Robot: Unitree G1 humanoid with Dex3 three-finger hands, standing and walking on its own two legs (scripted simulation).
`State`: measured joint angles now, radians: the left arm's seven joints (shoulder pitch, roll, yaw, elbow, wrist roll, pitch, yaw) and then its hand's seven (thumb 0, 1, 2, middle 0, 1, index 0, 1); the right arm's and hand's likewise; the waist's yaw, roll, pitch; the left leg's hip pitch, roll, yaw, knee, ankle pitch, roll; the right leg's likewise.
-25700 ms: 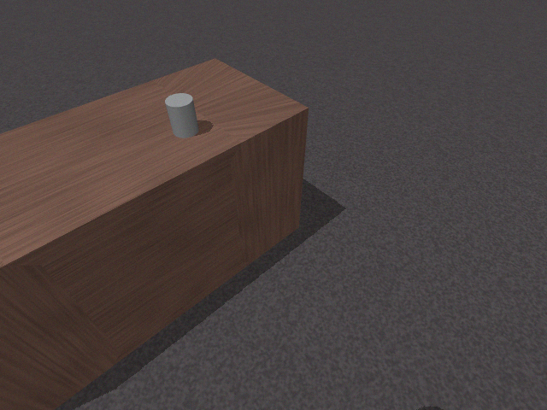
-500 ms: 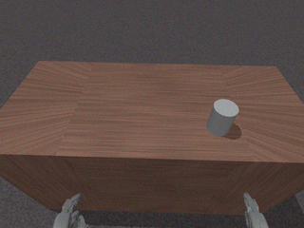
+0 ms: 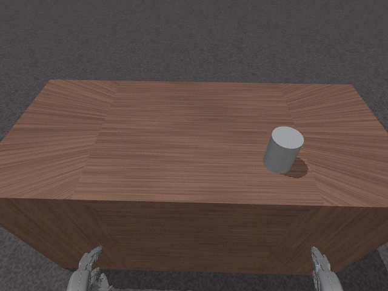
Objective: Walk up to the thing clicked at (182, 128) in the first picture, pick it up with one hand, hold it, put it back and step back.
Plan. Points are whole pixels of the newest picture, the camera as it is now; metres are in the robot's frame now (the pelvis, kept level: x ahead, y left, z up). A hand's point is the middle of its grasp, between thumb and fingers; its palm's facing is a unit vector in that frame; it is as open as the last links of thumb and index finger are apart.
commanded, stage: home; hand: right
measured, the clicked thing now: (281, 150) +0.50 -0.22 -0.02
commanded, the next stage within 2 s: stand in 0.78 s
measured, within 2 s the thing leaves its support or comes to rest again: neither
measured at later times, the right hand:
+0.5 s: hand out of the picture +0.17 -0.19 -0.06, palm faces +0.12 +0.95 -0.28, open 17.3 cm
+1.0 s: hand out of the picture +0.07 -0.26 -0.12, palm faces -0.03 +0.93 -0.36, open 16.6 cm
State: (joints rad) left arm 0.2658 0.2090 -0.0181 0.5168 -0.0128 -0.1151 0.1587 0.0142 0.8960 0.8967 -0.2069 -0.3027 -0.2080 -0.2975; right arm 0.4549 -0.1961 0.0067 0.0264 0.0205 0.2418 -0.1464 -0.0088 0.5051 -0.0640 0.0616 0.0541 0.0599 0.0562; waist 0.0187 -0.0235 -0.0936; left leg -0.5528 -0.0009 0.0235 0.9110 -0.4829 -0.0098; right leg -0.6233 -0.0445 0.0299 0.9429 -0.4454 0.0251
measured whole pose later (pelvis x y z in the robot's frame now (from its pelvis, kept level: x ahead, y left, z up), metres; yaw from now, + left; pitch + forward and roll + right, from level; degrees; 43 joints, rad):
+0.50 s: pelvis +0.00 -0.01 +0.00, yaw +0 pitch +7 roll +2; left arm 0.27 0.20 -0.02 0.52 -0.01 -0.12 0.16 0.01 0.90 0.90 -0.21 -0.30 -0.21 -0.30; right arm 0.45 -0.20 0.01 0.02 0.02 0.25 -0.15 -0.01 0.50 -0.07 0.06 0.06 0.06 0.06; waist 0.02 -0.02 -0.09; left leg -0.55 0.00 0.02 0.91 -0.48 -0.02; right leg -0.62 -0.04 0.02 0.95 -0.45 0.02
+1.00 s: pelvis +0.00 -0.01 +0.03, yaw +1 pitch -1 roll +0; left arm 0.20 0.34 0.03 0.96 0.03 -0.01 -0.01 0.01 0.90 0.90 -0.21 -0.30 -0.21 -0.30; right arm 0.27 -0.34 -0.03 0.90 -0.04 -0.01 -0.02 -0.01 0.41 -0.14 0.11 0.12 0.10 0.12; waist 0.00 0.01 0.02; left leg -0.27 0.03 -0.01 0.66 -0.37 -0.03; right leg -0.33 -0.02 -0.01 0.67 -0.33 0.00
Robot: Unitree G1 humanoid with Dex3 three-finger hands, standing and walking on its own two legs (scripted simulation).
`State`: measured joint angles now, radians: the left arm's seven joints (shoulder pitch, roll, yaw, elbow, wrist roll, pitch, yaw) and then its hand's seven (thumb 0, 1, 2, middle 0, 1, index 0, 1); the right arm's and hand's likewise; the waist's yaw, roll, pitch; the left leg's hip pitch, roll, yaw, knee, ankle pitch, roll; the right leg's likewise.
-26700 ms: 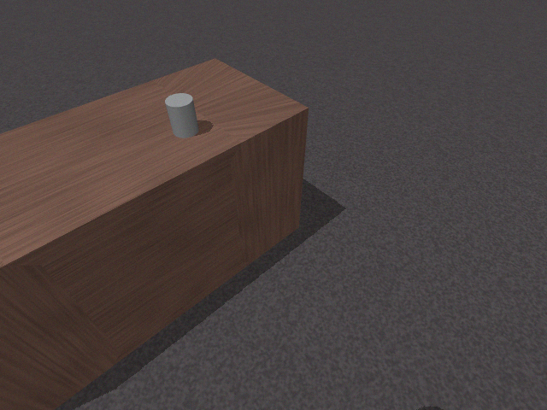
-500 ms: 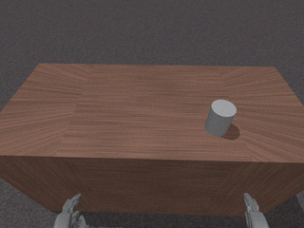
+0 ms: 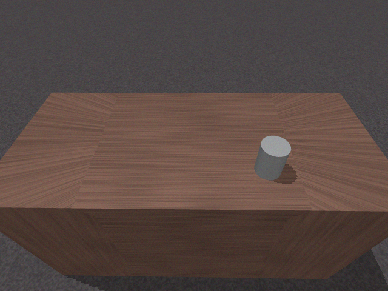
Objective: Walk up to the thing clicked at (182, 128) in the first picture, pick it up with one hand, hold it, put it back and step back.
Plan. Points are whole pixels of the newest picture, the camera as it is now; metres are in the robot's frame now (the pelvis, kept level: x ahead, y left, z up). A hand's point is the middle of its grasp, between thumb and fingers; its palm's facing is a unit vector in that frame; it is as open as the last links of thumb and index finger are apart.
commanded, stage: stand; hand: right
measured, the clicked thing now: (271, 158) +0.50 -0.21 -0.05
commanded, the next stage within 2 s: none
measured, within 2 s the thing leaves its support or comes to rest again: neither
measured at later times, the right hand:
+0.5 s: hand out of the picture +0.05 -0.24 -0.14, palm faces -0.02 +0.94 -0.34, open 7.6 cm
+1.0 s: hand out of the picture +0.06 -0.24 -0.14, palm faces -0.02 +0.94 -0.34, open 7.4 cm
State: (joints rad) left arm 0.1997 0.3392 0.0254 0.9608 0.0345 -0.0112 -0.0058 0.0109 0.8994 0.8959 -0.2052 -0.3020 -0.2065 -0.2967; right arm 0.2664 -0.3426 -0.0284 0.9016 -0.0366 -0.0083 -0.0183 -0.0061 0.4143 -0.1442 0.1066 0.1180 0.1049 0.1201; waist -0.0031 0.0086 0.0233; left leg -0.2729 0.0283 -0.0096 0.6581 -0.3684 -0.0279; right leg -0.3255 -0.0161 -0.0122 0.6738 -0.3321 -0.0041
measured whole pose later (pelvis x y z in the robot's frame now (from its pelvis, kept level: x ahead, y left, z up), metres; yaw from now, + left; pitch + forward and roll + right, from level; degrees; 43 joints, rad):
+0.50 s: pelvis -0.01 +0.00 +0.02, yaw +0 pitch -4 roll +0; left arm 0.13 0.33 0.01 1.16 0.02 -0.01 -0.01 0.01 0.90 0.89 -0.21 -0.30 -0.21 -0.30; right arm 0.16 -0.33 -0.01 1.13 -0.02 -0.01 -0.02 0.00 -0.85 -0.88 0.20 0.30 0.20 0.30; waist 0.01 0.00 0.05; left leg -0.10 0.03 -0.01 0.39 -0.22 -0.03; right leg -0.15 -0.01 -0.01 0.39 -0.18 0.01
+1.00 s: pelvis +0.00 +0.01 +0.03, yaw +0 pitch -3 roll +0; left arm 0.11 0.33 0.00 1.18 0.01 -0.01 0.00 0.01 0.90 0.89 -0.21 -0.30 -0.21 -0.30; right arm 0.13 -0.34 0.00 1.16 -0.01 -0.01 -0.01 0.01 -0.91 -0.89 0.20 0.30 0.20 0.30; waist 0.01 0.00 0.05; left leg -0.08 0.02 0.00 0.34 -0.20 -0.02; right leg -0.13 -0.02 0.00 0.34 -0.16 0.02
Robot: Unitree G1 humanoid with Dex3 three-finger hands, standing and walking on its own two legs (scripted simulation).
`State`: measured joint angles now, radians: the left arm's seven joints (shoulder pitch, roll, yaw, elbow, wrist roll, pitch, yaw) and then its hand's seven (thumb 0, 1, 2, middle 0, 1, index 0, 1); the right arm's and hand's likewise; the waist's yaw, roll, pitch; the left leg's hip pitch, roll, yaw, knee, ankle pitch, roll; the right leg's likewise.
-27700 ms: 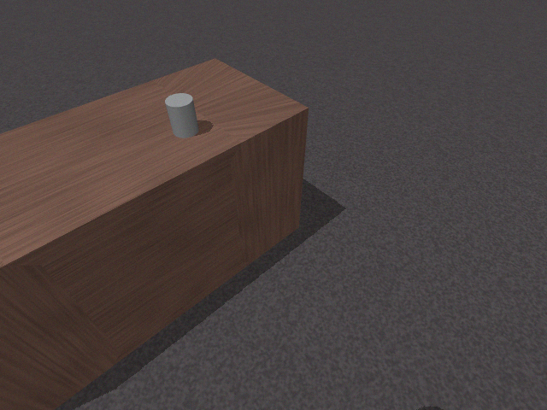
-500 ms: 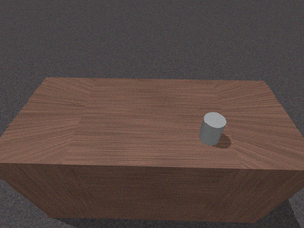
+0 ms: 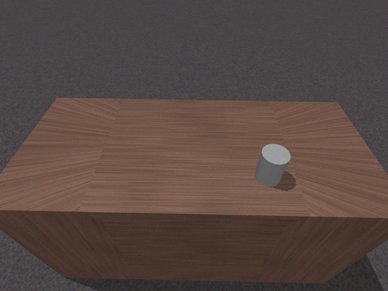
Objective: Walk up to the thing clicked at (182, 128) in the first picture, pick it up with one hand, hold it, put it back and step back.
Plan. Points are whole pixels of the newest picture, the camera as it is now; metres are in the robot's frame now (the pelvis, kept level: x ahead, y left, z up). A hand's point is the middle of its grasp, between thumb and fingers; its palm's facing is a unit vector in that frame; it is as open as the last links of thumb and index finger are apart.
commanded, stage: stand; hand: right
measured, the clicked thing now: (271, 165) +0.50 -0.22 -0.08
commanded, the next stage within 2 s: step back in 1.40 s
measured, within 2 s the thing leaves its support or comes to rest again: neither
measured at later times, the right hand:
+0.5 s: hand out of the picture +0.08 -0.25 -0.16, palm faces -0.02 +0.94 -0.34, open 7.4 cm
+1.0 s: hand out of the picture +0.09 -0.25 -0.16, palm faces -0.02 +0.94 -0.34, open 7.4 cm
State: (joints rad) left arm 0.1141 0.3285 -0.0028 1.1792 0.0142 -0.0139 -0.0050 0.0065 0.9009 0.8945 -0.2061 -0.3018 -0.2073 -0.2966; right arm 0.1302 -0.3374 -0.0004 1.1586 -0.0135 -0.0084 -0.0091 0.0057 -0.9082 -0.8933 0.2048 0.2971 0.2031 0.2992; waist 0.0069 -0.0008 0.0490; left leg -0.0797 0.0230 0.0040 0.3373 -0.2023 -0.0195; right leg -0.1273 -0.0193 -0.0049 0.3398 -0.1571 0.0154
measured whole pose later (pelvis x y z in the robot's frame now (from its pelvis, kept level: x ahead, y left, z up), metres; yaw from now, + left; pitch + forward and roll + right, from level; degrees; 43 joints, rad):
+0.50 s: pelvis +0.01 +0.00 +0.00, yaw +0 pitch -2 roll +0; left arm 0.11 0.34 0.00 1.16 0.01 -0.01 0.00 0.01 0.90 0.89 -0.21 -0.30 -0.21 -0.30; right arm 0.12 -0.34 0.00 1.16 -0.01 -0.01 -0.01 0.01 -0.91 -0.89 0.21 0.30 0.20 0.30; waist 0.00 0.00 0.05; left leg -0.07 0.02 0.01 0.32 -0.21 -0.02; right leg -0.12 -0.02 0.00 0.33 -0.17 0.02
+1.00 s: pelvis +0.02 +0.00 +0.00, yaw +0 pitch -2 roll +0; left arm 0.11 0.34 0.00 1.15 0.01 -0.01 0.00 0.01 0.90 0.89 -0.21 -0.30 -0.21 -0.30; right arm 0.11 -0.34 0.00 1.15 -0.01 -0.01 -0.01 0.01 -0.91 -0.89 0.20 0.30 0.20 0.30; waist 0.00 0.00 0.05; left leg -0.06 0.02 0.00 0.31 -0.21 -0.02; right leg -0.11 -0.02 -0.01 0.32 -0.18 0.02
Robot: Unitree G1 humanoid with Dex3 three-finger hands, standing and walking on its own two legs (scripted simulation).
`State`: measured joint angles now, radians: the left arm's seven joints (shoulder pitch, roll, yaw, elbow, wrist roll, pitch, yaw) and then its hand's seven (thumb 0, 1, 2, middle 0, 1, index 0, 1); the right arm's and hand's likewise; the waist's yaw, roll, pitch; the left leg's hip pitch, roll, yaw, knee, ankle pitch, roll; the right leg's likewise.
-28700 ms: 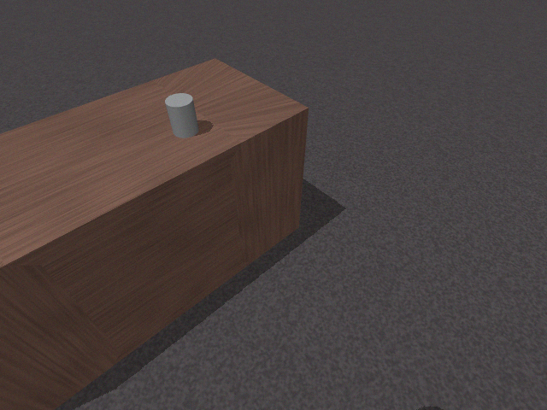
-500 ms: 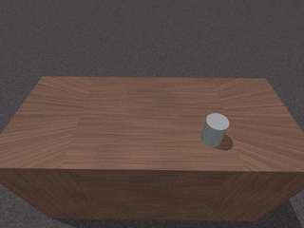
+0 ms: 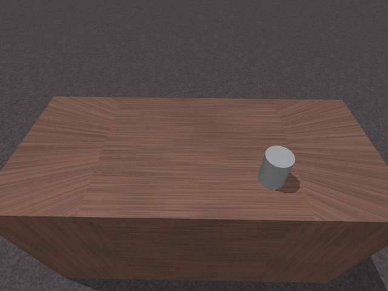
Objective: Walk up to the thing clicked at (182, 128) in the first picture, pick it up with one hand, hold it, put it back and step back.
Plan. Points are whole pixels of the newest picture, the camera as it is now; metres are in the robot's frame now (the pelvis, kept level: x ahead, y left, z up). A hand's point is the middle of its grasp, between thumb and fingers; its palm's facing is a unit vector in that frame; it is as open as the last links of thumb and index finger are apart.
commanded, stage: stand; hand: right
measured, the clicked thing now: (275, 168) +0.48 -0.22 -0.08
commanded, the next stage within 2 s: step back in 0.40 s
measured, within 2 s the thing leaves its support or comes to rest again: neither
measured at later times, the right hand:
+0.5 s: hand out of the picture +0.06 -0.26 -0.16, palm faces -0.01 +0.94 -0.35, open 7.4 cm
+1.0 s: hand out of the picture -0.07 -0.23 -0.16, palm faces -0.01 +0.90 -0.43, open 7.4 cm
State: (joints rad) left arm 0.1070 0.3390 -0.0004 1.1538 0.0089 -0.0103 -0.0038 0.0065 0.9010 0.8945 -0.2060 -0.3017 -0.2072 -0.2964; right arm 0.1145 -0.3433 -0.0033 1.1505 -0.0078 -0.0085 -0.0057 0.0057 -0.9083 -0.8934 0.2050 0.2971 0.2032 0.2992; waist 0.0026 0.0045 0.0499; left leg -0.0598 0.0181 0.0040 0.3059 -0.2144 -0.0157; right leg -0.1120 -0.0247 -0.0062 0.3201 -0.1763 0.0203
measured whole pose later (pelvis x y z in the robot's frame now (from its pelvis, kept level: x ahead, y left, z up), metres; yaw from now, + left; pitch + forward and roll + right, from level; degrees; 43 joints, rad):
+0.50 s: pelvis -0.02 +0.00 +0.00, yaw +0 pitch -2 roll +0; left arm 0.09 0.36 0.03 1.08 0.00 0.00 0.00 0.01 0.90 0.89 -0.21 -0.30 -0.21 -0.30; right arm 0.08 -0.36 -0.02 1.10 0.00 0.02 0.00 0.01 -0.91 -0.89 0.21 0.30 0.20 0.30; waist 0.00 0.00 0.11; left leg -0.14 0.02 0.00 0.41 -0.23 -0.01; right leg -0.18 -0.03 -0.01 0.41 -0.19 0.02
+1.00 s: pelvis -0.11 +0.04 -0.02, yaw -1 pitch +0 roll -1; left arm 0.05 0.39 0.06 0.88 0.01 0.06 0.02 0.01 0.90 0.89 -0.20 -0.30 -0.21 -0.30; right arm 0.19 -0.35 -0.05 0.94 -0.03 0.04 -0.02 0.01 -0.91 -0.89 0.21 0.30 0.21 0.30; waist -0.03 -0.03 0.18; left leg -0.28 0.00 -0.01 0.64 -0.35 0.04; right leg -0.48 0.13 0.14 1.14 -0.51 0.00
